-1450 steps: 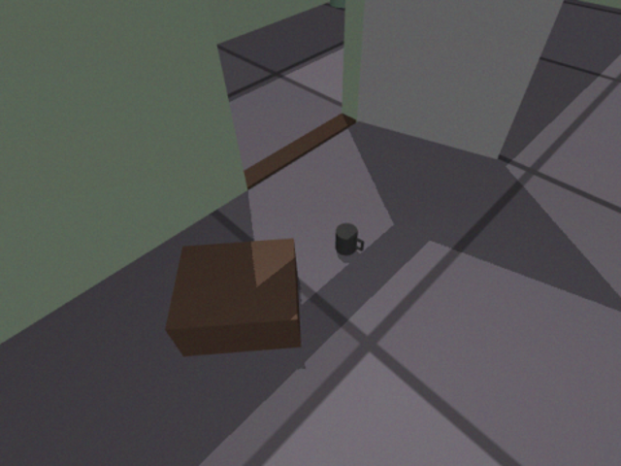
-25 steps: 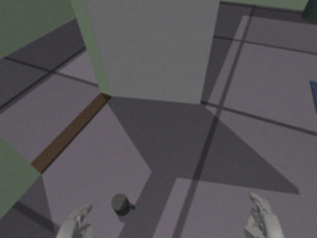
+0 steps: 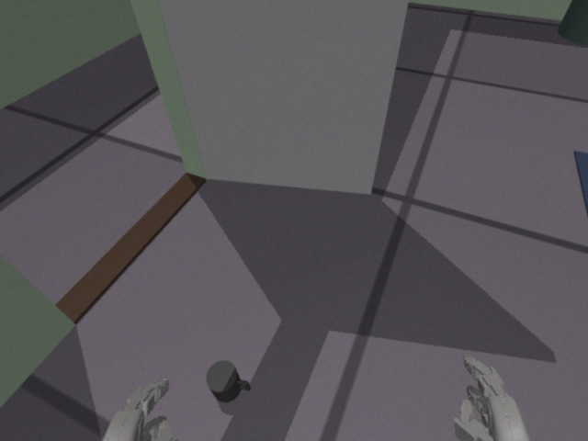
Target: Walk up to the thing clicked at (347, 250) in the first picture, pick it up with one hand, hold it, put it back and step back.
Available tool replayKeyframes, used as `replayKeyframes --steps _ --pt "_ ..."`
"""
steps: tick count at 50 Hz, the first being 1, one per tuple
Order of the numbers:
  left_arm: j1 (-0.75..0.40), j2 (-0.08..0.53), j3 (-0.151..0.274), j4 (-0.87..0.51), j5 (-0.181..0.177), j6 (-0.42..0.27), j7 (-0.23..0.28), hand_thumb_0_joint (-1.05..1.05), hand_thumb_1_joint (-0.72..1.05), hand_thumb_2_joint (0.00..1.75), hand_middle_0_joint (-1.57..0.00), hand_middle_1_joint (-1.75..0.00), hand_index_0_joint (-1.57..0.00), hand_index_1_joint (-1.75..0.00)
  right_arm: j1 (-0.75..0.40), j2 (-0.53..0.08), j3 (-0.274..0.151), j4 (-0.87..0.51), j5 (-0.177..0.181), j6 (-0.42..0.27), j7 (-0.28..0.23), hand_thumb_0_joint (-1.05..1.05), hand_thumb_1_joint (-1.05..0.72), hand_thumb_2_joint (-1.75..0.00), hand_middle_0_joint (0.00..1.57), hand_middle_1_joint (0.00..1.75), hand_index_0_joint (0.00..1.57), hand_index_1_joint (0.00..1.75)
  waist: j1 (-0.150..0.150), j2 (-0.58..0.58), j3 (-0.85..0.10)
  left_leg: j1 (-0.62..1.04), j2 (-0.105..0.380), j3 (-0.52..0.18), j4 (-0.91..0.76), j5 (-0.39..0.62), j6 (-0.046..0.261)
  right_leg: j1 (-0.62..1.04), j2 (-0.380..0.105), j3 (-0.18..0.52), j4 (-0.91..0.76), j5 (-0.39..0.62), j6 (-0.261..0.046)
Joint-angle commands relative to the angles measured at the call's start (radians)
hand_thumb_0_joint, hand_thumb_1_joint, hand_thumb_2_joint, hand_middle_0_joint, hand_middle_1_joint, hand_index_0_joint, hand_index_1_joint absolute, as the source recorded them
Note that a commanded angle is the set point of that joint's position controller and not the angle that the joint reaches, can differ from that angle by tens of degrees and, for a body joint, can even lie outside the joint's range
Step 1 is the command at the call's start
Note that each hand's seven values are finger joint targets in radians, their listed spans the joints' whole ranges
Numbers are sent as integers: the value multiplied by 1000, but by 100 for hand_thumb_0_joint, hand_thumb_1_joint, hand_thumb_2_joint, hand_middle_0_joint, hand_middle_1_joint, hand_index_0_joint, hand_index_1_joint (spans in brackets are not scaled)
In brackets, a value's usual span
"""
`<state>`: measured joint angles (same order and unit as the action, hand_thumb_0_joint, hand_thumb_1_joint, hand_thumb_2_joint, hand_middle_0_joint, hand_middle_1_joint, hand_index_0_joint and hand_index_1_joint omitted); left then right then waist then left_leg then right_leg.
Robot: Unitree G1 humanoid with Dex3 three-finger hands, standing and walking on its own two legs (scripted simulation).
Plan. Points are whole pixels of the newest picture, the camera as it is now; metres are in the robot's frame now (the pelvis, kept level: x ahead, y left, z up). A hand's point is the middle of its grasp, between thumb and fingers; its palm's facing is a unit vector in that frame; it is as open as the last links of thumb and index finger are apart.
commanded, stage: home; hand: left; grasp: from above
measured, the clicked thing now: (229, 382) +0.43 +0.23 -0.66
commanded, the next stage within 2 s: stand in 0.18 s
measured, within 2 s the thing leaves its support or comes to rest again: neither
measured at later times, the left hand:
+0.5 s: hand out of the picture +0.13 +0.23 -0.09, palm faces +0.02 -0.94 -0.34, open 7.4 cm
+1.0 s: hand out of the picture +0.02 +0.24 -0.10, palm faces +0.05 -0.95 -0.32, open 7.4 cm
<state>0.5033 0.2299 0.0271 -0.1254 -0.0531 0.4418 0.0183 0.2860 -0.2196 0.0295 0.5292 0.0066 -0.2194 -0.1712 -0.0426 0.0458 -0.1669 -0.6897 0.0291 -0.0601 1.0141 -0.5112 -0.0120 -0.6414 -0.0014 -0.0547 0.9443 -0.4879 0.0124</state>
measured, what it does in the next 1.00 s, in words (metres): rises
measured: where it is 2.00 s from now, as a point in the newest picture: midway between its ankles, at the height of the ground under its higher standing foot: outside the picture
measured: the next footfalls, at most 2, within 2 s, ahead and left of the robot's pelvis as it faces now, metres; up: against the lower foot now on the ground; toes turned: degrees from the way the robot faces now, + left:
none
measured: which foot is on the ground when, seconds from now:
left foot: down 0.00-1.00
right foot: down 0.00-1.00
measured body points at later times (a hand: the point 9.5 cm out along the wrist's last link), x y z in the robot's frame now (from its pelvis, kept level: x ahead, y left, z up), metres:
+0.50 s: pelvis -0.01 +0.00 +0.03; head +0.02 +0.01 +0.47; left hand +0.13 +0.27 -0.07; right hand +0.12 -0.26 -0.09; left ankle +0.00 +0.12 -0.68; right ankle -0.01 -0.13 -0.68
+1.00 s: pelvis -0.02 +0.01 +0.06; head -0.02 +0.01 +0.51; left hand +0.02 +0.29 -0.08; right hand +0.06 -0.26 -0.08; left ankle +0.00 +0.12 -0.68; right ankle -0.01 -0.13 -0.68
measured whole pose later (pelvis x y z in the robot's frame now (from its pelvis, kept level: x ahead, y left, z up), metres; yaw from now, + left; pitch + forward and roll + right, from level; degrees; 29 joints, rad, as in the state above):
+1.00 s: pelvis -0.02 +0.01 +0.06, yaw +1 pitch -4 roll +0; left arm 0.20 0.28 0.03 1.08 0.03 0.01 0.03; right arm 0.17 -0.27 -0.03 1.07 -0.03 0.00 -0.02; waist 0.02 0.01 0.05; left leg -0.15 -0.02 -0.04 0.44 -0.22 0.01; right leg -0.12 -0.05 -0.05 0.42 -0.23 0.03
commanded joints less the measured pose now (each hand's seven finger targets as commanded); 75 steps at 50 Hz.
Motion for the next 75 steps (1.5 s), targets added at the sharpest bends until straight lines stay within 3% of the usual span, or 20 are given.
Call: replayKeyframes --steps 1,6,11,13,14,15,16,17,20,23,25,28,36,41,44,47,57,61,63,75 --pt "-7 108 71 -199 0 -48 9 0 90 90 -20 -30 -20 -30 -51 -130 -62 -154 3 -59 -16 0 -90 -90 20 30 20 30 1 7 -100 109 -23 15 -152 298 22 66 23 -13 -135 263 -13" --pt "-11 94 52 -201 5 -50 11 0 90 90 -20 -30 -20 -30 -59 -122 -56 -159 1 -59 -15 0 -90 -90 20 30 20 30 5 19 -92 107 -19 8 -159 307 17 56 25 -20 -127 263 -16" --pt "-10 110 75 -185 2 -44 9 0 90 90 -20 -30 -20 -30 -56 -131 -59 -149 3 -60 -15 0 -90 -90 20 30 20 30 5 12 -73 98 -21 10 -164 256 22 53 23 -15 -138 226 -14" --pt "-9 104 63 -185 3 -44 9 0 90 90 -20 -30 -20 -30 -62 -129 -58 -158 4 -56 -14 0 -90 -90 20 30 20 30 3 1 -69 91 -23 9 -163 259 23 51 24 -18 -143 229 -12" --pt "-314 179 62 166 119 -248 47 0 90 90 -20 -30 -20 -30 -127 -225 -88 87 -119 50 46 0 -90 -90 20 30 20 30 78 -73 160 77 2 -18 -248 400 70 248 -67 61 -197 207 -42" --pt "-240 195 85 328 125 -315 42 0 90 90 -20 -30 -20 -30 -126 -235 -104 102 -122 85 69 0 -90 -90 20 30 20 30 69 -104 63 155 -2 0 -252 427 84 276 -77 123 -208 217 -77" --pt "-230 204 80 369 131 -348 38 0 90 90 -20 -30 -20 -30 -118 -235 -100 100 -121 99 86 0 -90 -90 20 30 20 30 62 -110 38 199 1 -8 -253 457 85 277 -86 143 -204 255 -92" --pt "-237 203 72 393 125 -366 30 0 90 90 -20 -30 -20 -30 -109 -239 -101 94 -124 110 97 0 -90 -90 20 30 20 30 49 -58 62 225 2 -22 -278 452 83 236 -64 123 -209 291 -84" --pt "-269 200 65 518 111 -396 25 0 90 90 -20 -30 -20 -30 -126 -216 -103 158 -65 119 138 0 -90 -90 20 30 20 30 79 -24 23 319 4 -29 -328 480 79 312 -78 113 -216 369 -58" --pt "-304 200 69 640 100 -413 28 0 90 90 -20 -30 -20 -30 -143 -208 -113 198 -53 140 148 0 -90 -90 20 30 20 30 76 -78 22 333 -3 -28 -341 397 71 343 -97 120 -290 307 -51" --pt "-323 203 69 705 101 -431 29 0 90 90 -20 -30 -20 -30 -139 -205 -114 228 -54 149 152 0 -90 -90 20 30 20 30 64 -85 11 371 -6 -22 -346 409 72 374 -114 132 -325 349 -50" --pt "-332 204 67 790 102 -447 29 0 90 90 -20 -30 -20 -30 -142 -210 -116 272 -60 161 151 0 -90 -90 20 30 20 30 62 -64 86 409 3 -37 -412 351 76 332 -106 123 -389 264 -42" --pt "-320 203 56 979 89 -452 27 0 90 90 -20 -30 -20 -30 -151 -242 -112 379 -49 179 141 0 -90 -90 20 30 20 30 71 -1 171 428 47 -100 -581 369 67 451 -96 87 -486 301 -34" --pt "-323 218 51 1067 84 -454 25 0 90 90 -20 -30 -20 -30 -153 -253 -108 431 -40 187 137 0 -90 -90 20 30 20 30 64 6 187 464 56 -109 -656 344 57 500 -98 78 -537 308 -24" --pt "-334 228 48 1103 85 -460 26 0 90 90 -20 -30 -20 -30 -138 -246 -105 458 -34 189 136 0 -90 -90 20 30 20 30 55 -38 164 520 51 -83 -642 448 48 525 -115 87 -575 359 -23" --pt "-339 227 42 1135 86 -459 26 0 90 90 -20 -30 -20 -30 -152 -244 -102 481 -32 195 138 0 -90 -90 20 30 20 30 58 -44 200 516 48 -86 -675 379 42 514 -109 80 -611 299 -16" --pt "-348 245 40 1195 85 -457 19 0 90 90 -20 -30 -20 -30 -168 -261 -98 517 -33 204 144 0 -90 -90 20 30 20 30 61 -23 242 484 56 -97 -738 252 40 524 -107 81 -648 242 -14" --pt "-368 252 38 1200 82 -465 19 0 90 90 -20 -30 -20 -30 -160 -256 -93 524 -30 199 146 0 -90 -90 20 30 20 30 51 -40 194 540 57 -79 -714 376 38 541 -123 96 -666 301 -17" --pt "-374 258 40 1205 79 -463 18 0 90 90 -20 -30 -20 -30 -163 -262 -91 533 -32 199 145 0 -90 -90 20 30 20 30 53 -22 216 520 57 -81 -727 334 36 540 -119 92 -662 289 -16" --pt "-394 269 38 1224 72 -465 12 0 90 90 -20 -30 -20 -30 -163 -272 -80 548 -28 199 146 0 -90 -90 20 30 20 30 52 -40 197 536 65 -69 -721 401 36 563 -128 99 -678 327 -20"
